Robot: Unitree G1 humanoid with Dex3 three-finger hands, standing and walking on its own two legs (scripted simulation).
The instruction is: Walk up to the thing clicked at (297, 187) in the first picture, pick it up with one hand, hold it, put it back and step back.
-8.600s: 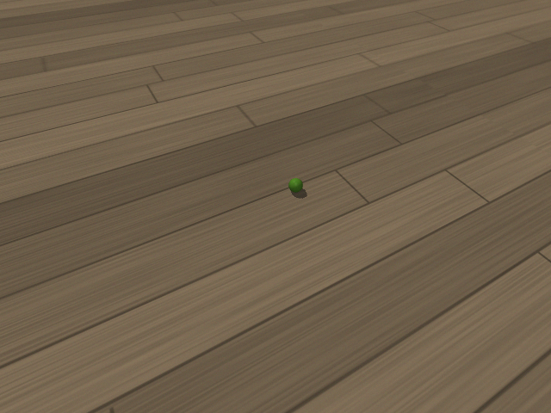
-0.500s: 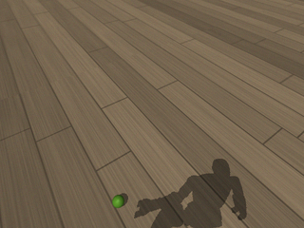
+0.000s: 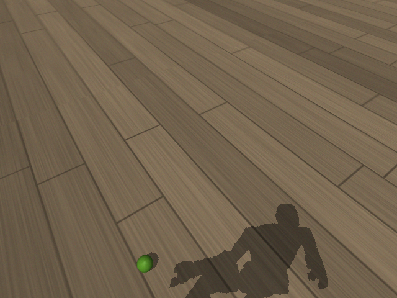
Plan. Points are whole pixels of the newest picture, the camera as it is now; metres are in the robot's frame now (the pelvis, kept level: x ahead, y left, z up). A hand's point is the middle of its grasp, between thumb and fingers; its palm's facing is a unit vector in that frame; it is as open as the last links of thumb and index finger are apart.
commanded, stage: walk up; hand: left
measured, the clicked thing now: (145, 263) +0.42 +0.26 -0.73
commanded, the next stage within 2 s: none
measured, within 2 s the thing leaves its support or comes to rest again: neither
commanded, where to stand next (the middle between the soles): +0.05 -0.01 m, yaw +3 degrees
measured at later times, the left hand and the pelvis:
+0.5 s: hand out of the picture +0.14 +0.24 -0.14, palm faces +0.03 -0.94 -0.35, open 7.4 cm; pelvis +0.06 -0.02 +0.01, yaw +1 degrees
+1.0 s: hand out of the picture +0.13 +0.24 -0.15, palm faces +0.02 -0.94 -0.34, open 7.4 cm; pelvis +0.06 -0.01 +0.01, yaw +1 degrees
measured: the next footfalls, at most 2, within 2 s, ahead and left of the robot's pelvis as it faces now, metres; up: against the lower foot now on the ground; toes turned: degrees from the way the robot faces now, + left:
left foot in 0.18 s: +0.09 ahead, +0.11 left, +0.00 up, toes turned +2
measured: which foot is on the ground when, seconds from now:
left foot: up 0.00-0.16, down 0.18-1.00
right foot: down 0.00-1.00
